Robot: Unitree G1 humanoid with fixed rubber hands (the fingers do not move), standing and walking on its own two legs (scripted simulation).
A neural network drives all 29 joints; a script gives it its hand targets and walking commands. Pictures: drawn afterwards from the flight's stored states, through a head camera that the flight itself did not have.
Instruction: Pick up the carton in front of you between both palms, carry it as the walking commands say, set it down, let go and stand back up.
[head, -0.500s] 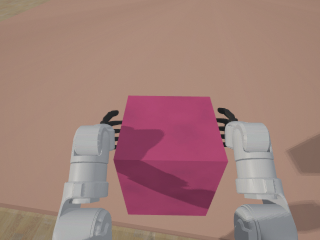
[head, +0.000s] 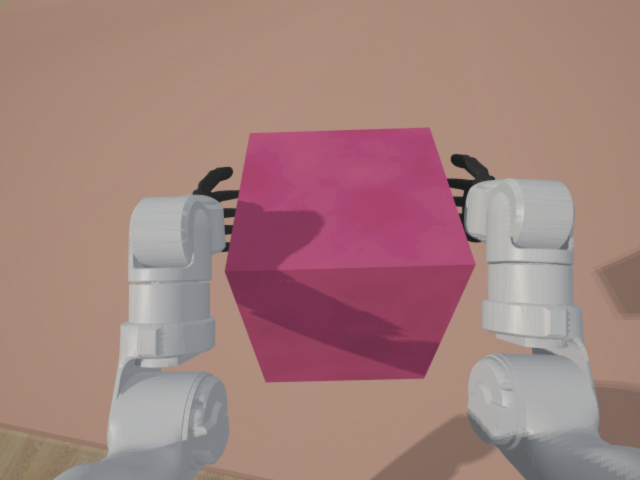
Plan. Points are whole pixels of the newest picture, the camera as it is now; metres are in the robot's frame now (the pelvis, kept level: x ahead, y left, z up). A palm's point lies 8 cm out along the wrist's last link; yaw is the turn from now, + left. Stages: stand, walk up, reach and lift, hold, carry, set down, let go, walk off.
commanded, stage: carry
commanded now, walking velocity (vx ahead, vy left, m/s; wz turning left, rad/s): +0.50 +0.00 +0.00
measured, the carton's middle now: (342, 263) +0.37 +0.01 +0.10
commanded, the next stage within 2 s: none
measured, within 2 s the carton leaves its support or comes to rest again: neither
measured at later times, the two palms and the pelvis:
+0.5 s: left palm (253, 97) +0.66 +0.16 +0.16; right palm (439, 96) +0.66 -0.14 +0.17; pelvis +0.28 +0.01 +0.00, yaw +1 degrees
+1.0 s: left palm out of the picture +0.95 +0.18 +0.26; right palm out of the picture +0.96 -0.12 +0.26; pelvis +0.58 +0.02 +0.07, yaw +1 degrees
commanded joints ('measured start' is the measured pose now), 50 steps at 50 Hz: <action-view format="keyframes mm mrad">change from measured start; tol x32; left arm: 1 -803 -1079 -540 -117 -450 -37 -217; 50 -760 -1055 -502 2 -402 -47 -259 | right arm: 1 -628 1080 509 -26 359 -12 211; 15 -744 1084 657 -381 481 -44 242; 50 -698 1109 562 4 380 -21 245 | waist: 1 -90 -93 -427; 4 -117 343 -482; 25 34 248 -449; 28 67 -312 -725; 50 -22 -147 -307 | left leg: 1 429 -107 130 -193 134 30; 5 918 395 -732 -349 63 268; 19 774 192 -258 -355 346 193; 25 685 162 -2 -33 1389 77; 28 28 -151 -151 848 -93 -10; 41 -276 31 -72 346 -27 2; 50 142 -49 77 -210 236 22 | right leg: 1 39 -124 3 187 678 -97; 4 -604 104 23 768 -178 8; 17 -1093 -42 11 1188 -86 -66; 25 -233 139 -189 273 171 -117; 28 456 -299 797 -54 481 -355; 50 238 -141 26 -1 820 -103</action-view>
